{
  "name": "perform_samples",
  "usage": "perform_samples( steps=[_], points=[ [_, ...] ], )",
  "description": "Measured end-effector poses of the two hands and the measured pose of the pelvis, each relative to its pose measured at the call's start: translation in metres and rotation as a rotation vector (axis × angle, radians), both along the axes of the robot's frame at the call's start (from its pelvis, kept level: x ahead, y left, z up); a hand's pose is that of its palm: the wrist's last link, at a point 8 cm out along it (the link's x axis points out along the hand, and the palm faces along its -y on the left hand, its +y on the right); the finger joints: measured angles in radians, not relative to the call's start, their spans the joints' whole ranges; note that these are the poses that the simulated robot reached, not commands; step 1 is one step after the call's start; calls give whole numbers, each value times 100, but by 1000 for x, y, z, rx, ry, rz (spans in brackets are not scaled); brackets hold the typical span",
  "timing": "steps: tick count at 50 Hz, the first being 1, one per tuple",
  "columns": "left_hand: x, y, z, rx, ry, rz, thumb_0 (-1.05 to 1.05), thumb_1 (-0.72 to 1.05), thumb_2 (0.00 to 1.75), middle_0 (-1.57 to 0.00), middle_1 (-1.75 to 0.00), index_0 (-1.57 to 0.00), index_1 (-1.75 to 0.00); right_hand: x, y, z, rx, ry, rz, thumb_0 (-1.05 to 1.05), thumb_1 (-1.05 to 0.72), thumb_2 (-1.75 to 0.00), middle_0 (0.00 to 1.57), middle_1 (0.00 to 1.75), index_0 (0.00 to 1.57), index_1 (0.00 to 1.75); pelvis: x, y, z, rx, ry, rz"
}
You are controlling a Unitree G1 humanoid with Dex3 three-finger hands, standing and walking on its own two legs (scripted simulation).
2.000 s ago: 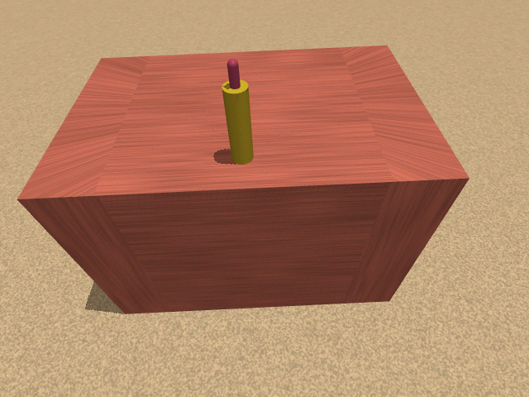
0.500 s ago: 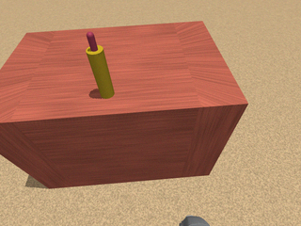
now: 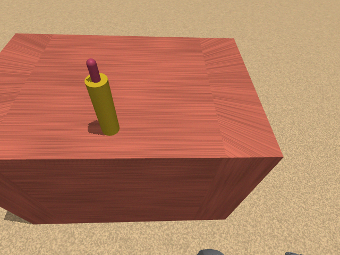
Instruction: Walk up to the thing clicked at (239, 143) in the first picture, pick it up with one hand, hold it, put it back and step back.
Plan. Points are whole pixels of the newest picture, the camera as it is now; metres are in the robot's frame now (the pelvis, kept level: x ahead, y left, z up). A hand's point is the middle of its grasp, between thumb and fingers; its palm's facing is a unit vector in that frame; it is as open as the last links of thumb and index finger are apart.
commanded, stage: walk up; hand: left
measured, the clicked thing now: (102, 100) +0.49 +0.20 +0.06
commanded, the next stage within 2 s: stand in 1.62 s
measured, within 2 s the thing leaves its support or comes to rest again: neither
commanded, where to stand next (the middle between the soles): +0.07 -0.02 m, yaw +1 degrees
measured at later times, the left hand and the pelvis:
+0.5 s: hand out of the picture +0.14 +0.23 -0.14, palm faces -0.01 -0.93 -0.37, open 7.4 cm; pelvis +0.02 -0.03 +0.00, yaw +1 degrees
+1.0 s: hand out of the picture +0.07 +0.24 -0.14, palm faces +0.03 -0.93 -0.35, open 7.4 cm; pelvis +0.01 -0.02 +0.02, yaw +2 degrees
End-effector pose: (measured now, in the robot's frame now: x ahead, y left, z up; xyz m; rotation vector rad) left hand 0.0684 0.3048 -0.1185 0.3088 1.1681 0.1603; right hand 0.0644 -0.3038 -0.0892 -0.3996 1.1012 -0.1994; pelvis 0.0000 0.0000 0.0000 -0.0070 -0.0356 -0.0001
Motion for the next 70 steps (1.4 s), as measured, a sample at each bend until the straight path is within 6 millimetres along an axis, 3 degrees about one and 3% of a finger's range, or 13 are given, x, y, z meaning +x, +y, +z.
perform_samples(
  steps=[5,13,19,26,37,47,53,59,70],
  points=[
    [25,-7,8,59,-36,1,1,90,90,-20,-30,-21,-30,25,-15,-16,31,3,5,1,-90,-90,21,30,20,30,13,-17,-6,2,1,1],
    [39,-22,20,102,-40,7,1,90,90,-20,-30,-21,-30,58,-28,-37,83,9,-16,1,-90,-90,20,30,20,30,28,-29,-8,7,-1,23],
    [54,-29,21,86,-67,13,1,90,90,-20,-30,-21,-30,60,-26,-35,95,43,-14,1,-90,-90,20,30,20,30,28,-32,-3,17,-8,25],
    [61,-31,17,47,-68,5,1,90,90,-20,-30,-21,-30,50,-24,-23,75,73,-28,1,-90,-90,20,30,20,30,23,-27,3,14,-14,26],
    [41,-22,13,16,-26,39,1,90,90,-20,-30,-21,-30,32,-16,-11,58,112,-38,1,-90,-90,20,30,20,30,15,-20,11,4,-21,28],
    [1,-18,16,32,66,86,1,90,90,-20,-30,-21,-30,39,-8,-16,90,116,-22,1,-90,-90,20,30,20,30,13,-20,15,2,-13,40],
    [-11,-18,17,39,99,109,1,90,90,-20,-30,-21,-30,45,-6,-19,103,124,-14,1,-90,-90,20,30,20,30,17,-21,16,1,-5,46],
    [-7,-21,18,38,91,117,1,90,90,-20,-30,-21,-30,51,-7,-19,101,128,-12,1,-90,-90,20,30,20,30,22,-22,16,2,-1,50],
    [24,-26,19,30,40,96,1,90,90,-20,-30,-21,-30,60,-13,-16,87,114,-22,1,-90,-90,20,30,20,30,30,-25,16,4,3,55]
  ],
)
